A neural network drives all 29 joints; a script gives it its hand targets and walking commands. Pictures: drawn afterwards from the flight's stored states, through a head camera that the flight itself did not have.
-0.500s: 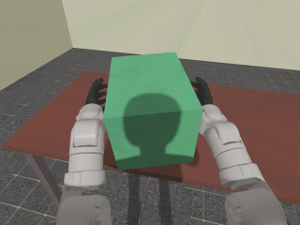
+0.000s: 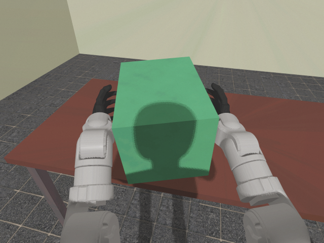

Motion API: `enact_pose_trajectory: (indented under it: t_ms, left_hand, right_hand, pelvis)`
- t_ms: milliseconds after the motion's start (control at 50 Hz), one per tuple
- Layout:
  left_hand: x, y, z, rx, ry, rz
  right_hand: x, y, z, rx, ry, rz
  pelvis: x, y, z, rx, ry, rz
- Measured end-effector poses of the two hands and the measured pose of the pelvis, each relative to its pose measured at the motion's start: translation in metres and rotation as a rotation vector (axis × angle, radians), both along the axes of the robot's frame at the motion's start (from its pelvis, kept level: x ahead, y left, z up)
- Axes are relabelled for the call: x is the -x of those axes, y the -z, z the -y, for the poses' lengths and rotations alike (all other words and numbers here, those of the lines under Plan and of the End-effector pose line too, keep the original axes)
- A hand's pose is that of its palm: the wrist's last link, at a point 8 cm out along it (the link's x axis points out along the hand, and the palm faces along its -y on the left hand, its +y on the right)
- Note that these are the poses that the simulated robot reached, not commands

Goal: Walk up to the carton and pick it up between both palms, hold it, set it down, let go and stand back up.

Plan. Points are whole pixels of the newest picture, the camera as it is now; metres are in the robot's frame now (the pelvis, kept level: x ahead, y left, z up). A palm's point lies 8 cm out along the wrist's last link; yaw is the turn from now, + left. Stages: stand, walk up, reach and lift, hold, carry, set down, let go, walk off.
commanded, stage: hold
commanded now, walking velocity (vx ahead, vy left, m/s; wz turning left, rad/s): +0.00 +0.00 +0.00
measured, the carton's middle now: (161, 114) +0.39 +0.00 +0.19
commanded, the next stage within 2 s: none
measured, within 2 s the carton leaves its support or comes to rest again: neither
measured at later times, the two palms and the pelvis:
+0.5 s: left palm (101, 117) +0.36 +0.15 +0.20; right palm (220, 116) +0.36 -0.14 +0.20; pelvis +0.00 +0.00 +0.00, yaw +0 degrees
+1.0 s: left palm (102, 117) +0.36 +0.14 +0.20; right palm (220, 115) +0.36 -0.14 +0.20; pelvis +0.00 +0.00 +0.00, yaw +0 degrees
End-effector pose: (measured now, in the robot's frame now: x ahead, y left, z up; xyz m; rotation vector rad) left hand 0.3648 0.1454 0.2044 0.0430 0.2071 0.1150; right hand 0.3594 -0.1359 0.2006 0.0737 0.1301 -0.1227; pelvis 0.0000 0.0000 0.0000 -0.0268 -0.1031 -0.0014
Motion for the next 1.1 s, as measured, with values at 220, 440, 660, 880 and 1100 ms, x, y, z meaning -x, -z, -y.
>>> enact_pose_trajectory:
  t_ms: [220, 440, 660, 880, 1100]
  left_hand:
    - [0.0009, 0.0032, 0.0012, 0.008, 0.000, -0.010]
    - [0.0025, 0.0011, -0.0003, 0.007, -0.003, -0.004]
    - [0.0000, -0.0001, 0.0000, 0.005, 0.000, -0.010]
    - [-0.0012, 0.0000, 0.0016, 0.001, 0.003, -0.004]
    - [0.0011, 0.0020, -0.0007, 0.006, -0.003, -0.004]
  right_hand:
    - [0.0011, 0.0013, 0.0012, 0.004, 0.001, -0.011]
    - [0.0019, 0.0003, -0.0003, 0.001, -0.002, -0.005]
    - [0.0006, 0.0008, 0.0000, -0.006, 0.003, -0.010]
    - [-0.0002, 0.0003, 0.0016, 0.002, 0.003, -0.004]
    - [0.0004, 0.0012, -0.0006, 0.000, -0.002, -0.005]
  pelvis:
    - [0.0009, 0.0001, 0.0009, -0.001, 0.002, 0.000]
    - [0.0026, 0.0002, 0.0012, -0.001, -0.001, -0.003]
    - [0.0038, 0.0001, 0.0009, -0.003, -0.002, -0.008]
    - [0.0015, 0.0000, 0.0007, -0.001, 0.000, -0.004]
    - [0.0006, 0.0002, 0.0006, 0.000, -0.003, -0.002]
